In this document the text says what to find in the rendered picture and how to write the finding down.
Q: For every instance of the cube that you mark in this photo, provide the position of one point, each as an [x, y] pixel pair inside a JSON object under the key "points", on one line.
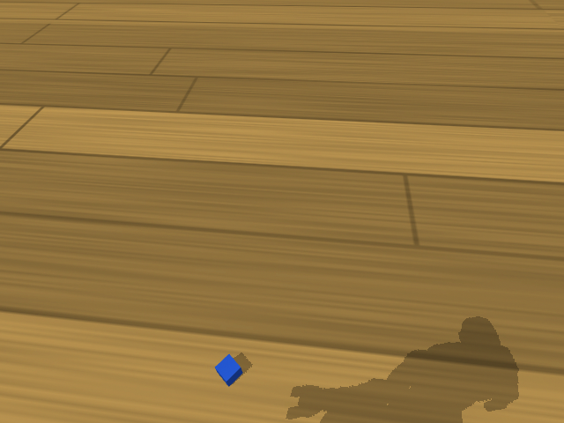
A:
{"points": [[229, 370]]}

